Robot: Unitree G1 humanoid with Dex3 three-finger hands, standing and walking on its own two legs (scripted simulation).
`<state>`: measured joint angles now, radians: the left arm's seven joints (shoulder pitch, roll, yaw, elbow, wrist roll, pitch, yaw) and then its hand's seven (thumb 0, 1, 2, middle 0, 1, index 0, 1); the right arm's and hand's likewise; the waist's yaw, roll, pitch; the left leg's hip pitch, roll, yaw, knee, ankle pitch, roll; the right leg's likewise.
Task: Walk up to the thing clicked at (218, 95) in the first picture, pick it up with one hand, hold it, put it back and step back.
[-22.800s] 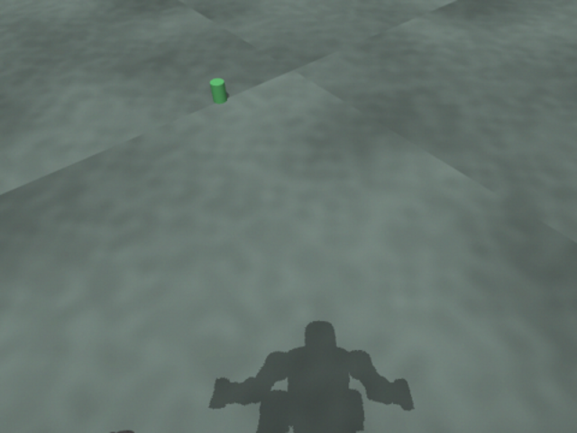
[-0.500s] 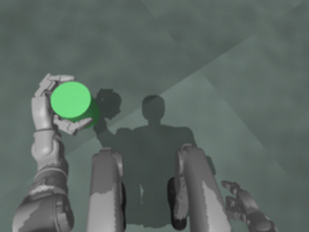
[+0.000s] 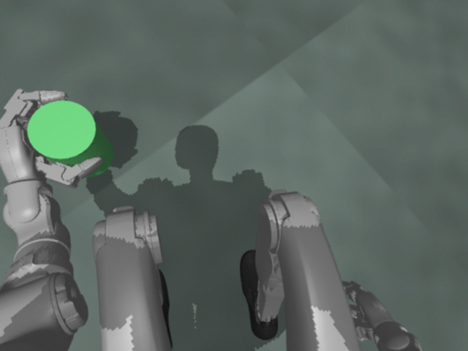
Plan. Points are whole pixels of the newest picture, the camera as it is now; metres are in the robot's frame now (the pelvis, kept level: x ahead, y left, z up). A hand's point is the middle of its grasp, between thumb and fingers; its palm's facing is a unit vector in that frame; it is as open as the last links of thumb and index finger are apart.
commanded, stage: crouch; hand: left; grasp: from the side
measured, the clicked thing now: (76, 143) +0.44 +0.24 -0.09
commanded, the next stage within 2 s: lower in 0.50 s
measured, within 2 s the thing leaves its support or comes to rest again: neither
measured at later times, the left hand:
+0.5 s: hand (73, 150) +0.44 +0.25 -0.12, palm faces +0.20 -0.98 +0.00, open 11.8 cm
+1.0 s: hand (86, 159) +0.44 +0.25 -0.18, palm faces +0.21 -0.98 +0.02, open 11.7 cm
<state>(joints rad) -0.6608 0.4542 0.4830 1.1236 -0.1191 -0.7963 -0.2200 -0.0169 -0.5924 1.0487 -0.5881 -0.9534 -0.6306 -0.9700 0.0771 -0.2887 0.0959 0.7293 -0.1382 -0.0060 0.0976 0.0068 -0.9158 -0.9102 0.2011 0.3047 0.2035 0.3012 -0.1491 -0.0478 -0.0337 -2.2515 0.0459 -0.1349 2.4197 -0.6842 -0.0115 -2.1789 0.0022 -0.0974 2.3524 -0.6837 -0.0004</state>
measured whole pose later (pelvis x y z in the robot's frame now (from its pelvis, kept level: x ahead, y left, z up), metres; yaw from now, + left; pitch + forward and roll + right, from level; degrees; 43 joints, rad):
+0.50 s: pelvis +0.00 +0.01 -0.03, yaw -3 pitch +25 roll -10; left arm -0.62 0.53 0.49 1.11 -0.13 -0.85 -0.20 -0.02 -0.59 1.05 -0.59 -0.95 -0.63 -0.97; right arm -0.01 -0.32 0.19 0.70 -0.19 0.02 0.12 0.00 -0.92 -0.91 0.20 0.30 0.20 0.30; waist -0.17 -0.09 0.07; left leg -2.29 0.04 -0.20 2.55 -0.71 -0.01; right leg -2.19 0.02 -0.15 2.43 -0.69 0.01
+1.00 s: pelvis +0.00 +0.01 -0.04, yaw -6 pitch +20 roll -13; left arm -0.63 0.67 0.53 1.28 -0.14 -0.98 -0.16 -0.02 -0.59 1.05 -0.60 -0.93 -0.65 -0.95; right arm -0.08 -0.35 0.34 0.64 -0.26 0.01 0.14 0.00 -0.93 -0.91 0.20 0.31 0.21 0.30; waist -0.23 -0.18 0.19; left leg -2.27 0.04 -0.28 2.61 -0.72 -0.01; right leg -2.14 0.04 -0.21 2.44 -0.67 0.03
